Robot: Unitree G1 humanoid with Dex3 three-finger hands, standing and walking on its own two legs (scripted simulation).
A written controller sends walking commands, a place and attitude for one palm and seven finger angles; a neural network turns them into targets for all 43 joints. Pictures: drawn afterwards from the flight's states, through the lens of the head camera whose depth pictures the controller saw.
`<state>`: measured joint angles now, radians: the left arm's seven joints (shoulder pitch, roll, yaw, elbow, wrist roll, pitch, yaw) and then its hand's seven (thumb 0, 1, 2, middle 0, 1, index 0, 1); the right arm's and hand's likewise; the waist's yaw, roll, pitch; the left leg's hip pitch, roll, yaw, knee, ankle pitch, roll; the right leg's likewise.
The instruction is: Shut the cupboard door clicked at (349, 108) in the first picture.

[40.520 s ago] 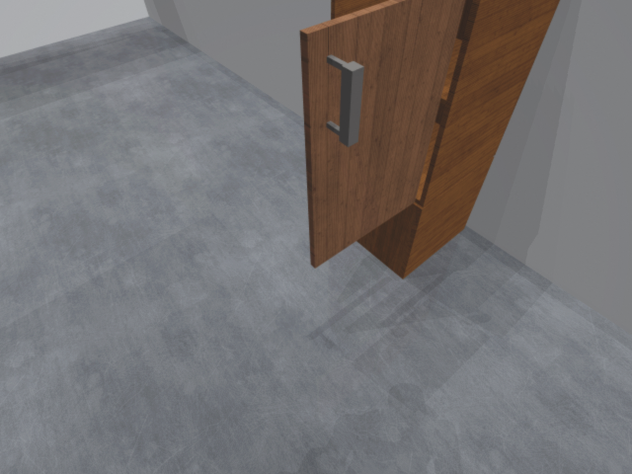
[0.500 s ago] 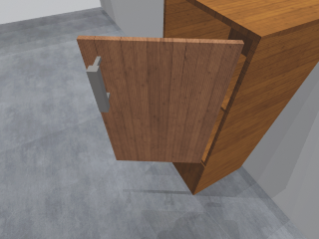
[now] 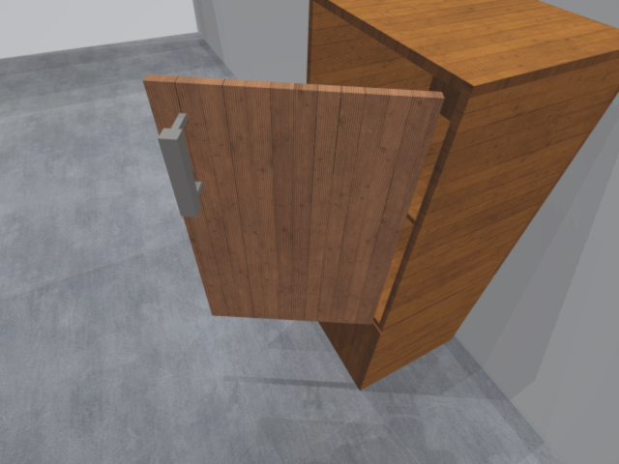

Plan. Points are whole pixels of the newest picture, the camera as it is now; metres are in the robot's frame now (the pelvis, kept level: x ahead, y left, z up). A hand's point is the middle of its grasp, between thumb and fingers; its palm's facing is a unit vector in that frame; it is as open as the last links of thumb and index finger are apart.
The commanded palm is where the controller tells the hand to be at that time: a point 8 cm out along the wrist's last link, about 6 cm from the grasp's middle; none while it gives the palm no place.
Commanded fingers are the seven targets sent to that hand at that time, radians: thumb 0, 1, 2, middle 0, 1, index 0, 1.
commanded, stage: look again from close up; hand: left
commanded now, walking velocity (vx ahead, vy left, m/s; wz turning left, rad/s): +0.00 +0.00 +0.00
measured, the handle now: (185, 166) +0.48 +0.21 +0.14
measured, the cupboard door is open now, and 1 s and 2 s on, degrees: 60 60 60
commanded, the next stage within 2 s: raise the hand and make a fist in 0.62 s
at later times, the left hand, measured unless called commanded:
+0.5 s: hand out of the picture +0.00 +0.18 -0.18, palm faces +0.00 -0.99 -0.15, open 7.4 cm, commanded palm none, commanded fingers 0.00 0.90 0.90 -0.20 -0.30 -0.20 -0.30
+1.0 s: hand (187, 373) +0.22 +0.16 +0.04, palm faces +0.03 -1.00 +0.04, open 6.8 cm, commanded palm +0.12 +0.24 -0.03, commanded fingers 0.00 0.90 0.90 -0.46 -0.58 -0.46 -0.58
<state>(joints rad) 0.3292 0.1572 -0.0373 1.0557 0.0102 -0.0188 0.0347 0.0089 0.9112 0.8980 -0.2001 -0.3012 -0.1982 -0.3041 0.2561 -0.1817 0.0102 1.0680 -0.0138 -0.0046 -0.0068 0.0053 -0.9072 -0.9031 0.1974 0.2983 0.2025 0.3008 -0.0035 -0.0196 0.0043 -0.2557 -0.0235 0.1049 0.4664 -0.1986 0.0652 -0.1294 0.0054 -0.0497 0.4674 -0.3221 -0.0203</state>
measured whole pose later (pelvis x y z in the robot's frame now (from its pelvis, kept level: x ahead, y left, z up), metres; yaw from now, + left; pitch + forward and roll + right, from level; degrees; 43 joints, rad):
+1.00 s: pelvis +0.00 +0.03 -0.03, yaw +4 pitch +2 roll +1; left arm 0.36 0.11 0.00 0.04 -0.20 -0.35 -0.09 0.01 0.94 0.90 -0.29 -0.41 -0.29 -0.41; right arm 0.28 -0.25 -0.01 0.72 0.01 -0.29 0.02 0.01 -0.90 -0.90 0.20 0.30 0.21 0.30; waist -0.07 0.02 -0.10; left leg -0.49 -0.10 0.09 0.77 -0.34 0.06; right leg -0.51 -0.01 -0.03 0.82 -0.34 -0.03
